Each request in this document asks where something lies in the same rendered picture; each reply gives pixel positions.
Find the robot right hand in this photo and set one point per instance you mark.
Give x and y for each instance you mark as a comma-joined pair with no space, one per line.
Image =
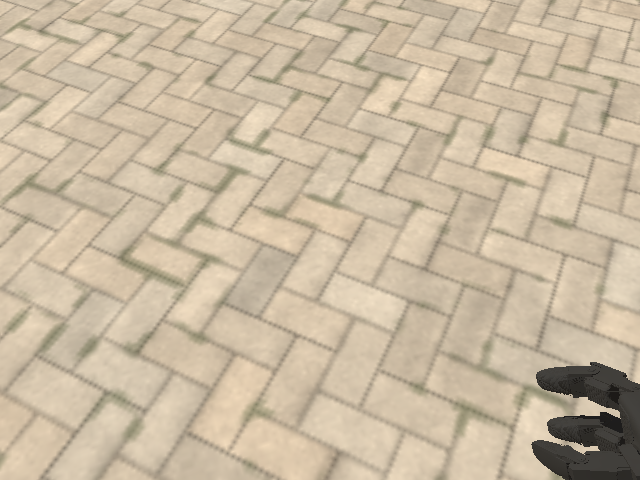
617,439

